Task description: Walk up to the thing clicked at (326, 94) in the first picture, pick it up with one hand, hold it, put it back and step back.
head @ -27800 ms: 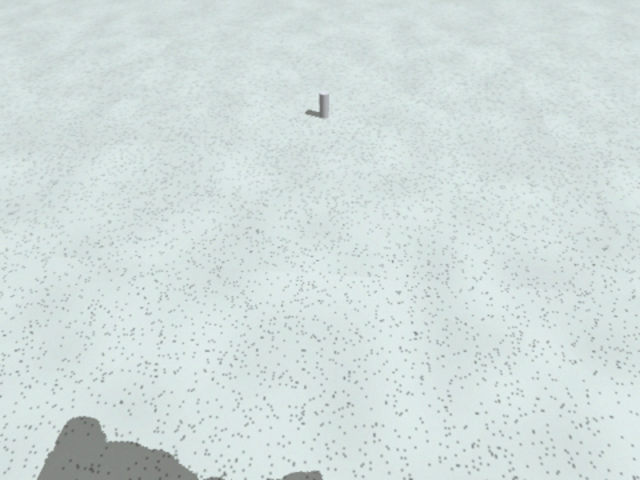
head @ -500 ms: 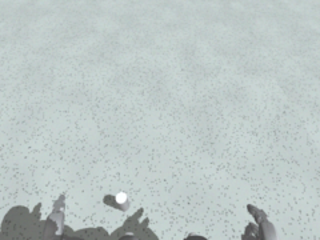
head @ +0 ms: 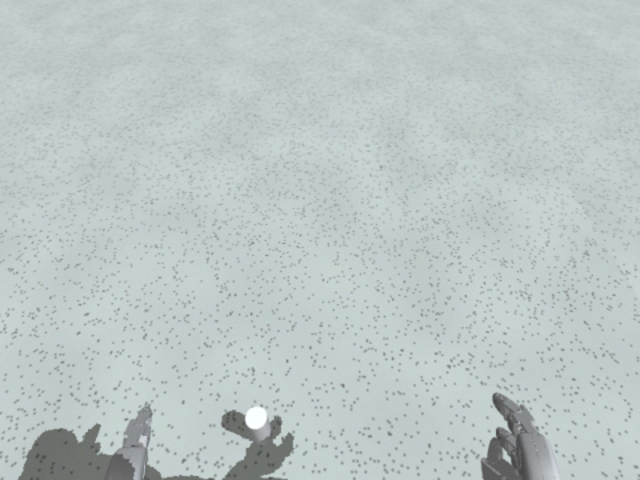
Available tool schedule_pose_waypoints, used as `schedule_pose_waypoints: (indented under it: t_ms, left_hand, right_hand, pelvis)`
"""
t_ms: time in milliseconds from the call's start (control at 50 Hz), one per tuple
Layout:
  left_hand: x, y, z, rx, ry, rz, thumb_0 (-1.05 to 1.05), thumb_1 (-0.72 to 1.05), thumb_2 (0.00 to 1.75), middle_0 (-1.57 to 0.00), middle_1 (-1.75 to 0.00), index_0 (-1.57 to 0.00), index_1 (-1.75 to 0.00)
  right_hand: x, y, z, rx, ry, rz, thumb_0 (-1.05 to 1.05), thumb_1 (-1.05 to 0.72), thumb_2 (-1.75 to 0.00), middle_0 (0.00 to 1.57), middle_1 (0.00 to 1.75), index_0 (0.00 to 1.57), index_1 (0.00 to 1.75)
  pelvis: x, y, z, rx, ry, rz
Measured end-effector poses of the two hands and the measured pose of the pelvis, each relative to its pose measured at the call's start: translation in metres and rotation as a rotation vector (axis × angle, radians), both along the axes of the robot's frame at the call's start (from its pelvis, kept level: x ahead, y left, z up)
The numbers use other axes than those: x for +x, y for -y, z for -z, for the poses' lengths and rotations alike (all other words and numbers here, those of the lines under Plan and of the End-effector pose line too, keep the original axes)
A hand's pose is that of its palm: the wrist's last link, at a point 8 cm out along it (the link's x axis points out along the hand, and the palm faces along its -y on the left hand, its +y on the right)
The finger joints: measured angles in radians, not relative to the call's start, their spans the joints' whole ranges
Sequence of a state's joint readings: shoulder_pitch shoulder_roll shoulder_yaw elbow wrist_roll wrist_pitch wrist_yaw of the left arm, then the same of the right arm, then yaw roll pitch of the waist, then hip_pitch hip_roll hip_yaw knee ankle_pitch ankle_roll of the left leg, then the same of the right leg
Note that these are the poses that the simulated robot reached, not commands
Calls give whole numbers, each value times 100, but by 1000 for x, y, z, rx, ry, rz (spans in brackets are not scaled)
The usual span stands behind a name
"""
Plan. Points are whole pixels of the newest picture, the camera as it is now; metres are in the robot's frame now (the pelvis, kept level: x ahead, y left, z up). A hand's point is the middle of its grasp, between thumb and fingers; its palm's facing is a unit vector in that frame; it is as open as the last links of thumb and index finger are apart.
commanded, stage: home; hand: left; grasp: from the side
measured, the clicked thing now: (259, 426) +0.40 +0.17 -0.65
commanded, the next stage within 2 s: stand in 1.40 s
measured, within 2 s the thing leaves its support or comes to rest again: neither
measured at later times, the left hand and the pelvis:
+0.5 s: hand out of the picture +0.16 +0.17 -0.06, palm faces +0.08 -0.95 -0.29, open 17.5 cm; pelvis -0.01 -0.01 +0.00, yaw +0 degrees
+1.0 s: hand out of the picture +0.16 +0.17 -0.06, palm faces +0.08 -0.95 -0.29, open 17.4 cm; pelvis +0.00 -0.01 +0.00, yaw +0 degrees
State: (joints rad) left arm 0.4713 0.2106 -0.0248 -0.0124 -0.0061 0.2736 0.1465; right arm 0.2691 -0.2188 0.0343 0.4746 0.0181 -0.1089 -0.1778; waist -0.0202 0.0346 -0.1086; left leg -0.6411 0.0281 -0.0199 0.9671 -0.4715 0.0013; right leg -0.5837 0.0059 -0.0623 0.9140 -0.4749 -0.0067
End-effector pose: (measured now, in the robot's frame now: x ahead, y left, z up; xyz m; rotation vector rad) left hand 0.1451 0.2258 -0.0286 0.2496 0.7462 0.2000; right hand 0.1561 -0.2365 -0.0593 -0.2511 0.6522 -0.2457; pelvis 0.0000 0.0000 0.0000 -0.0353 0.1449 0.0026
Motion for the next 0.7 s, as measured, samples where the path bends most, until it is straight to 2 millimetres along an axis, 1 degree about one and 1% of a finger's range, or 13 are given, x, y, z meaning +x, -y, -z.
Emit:
schedule_pose_waypoints:
  t_ms: [140, 400, 700]
  left_hand:
    - [4, 4, -2, 1, 13, 6, -1, -55, 5, -5, -5, -6, -5]
    - [-5, 10, -1, -1, -1, 8, -1, -56, 5, -5, -5, -6, -5]
    - [-9, 13, -1, -8, 6, 8, -1, -54, 6, -6, -6, -6, -5]
  right_hand:
    - [-7, 5, 2, 8, -9, 16, 1, -90, -90, 21, 30, 21, 30]
    - [-21, 11, 6, 17, -29, 22, 1, -90, -90, 21, 30, 21, 30]
    - [-20, 13, 4, 12, -13, 16, 1, -90, -90, 20, 30, 21, 30]
  pelvis:
    - [0, 3, -1, 4, 8, 2]
    - [-7, 9, -3, 11, 19, 4]
    - [-11, 11, -4, 14, 22, 3]
